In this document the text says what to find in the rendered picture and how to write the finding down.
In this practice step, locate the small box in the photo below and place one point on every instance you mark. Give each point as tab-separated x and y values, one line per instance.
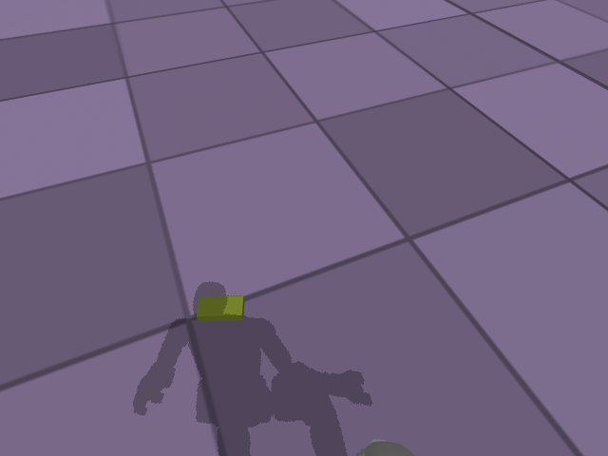
220	308

